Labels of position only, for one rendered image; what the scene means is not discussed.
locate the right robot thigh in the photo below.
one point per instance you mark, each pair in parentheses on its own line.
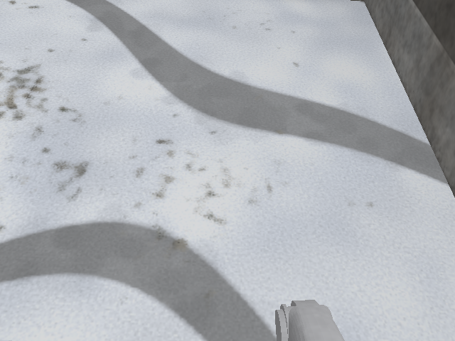
(305,321)

